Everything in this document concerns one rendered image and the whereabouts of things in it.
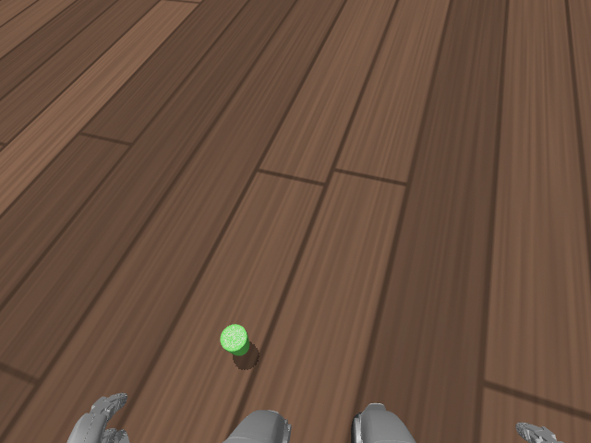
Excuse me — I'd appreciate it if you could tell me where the left robot hand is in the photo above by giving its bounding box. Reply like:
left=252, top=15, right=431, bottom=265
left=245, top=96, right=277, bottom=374
left=67, top=393, right=129, bottom=443

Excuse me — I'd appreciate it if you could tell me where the right robot hand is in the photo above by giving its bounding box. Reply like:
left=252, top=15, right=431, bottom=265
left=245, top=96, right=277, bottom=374
left=516, top=423, right=564, bottom=443

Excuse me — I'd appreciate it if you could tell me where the cup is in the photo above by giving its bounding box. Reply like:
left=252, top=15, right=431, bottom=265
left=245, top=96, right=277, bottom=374
left=220, top=324, right=249, bottom=356

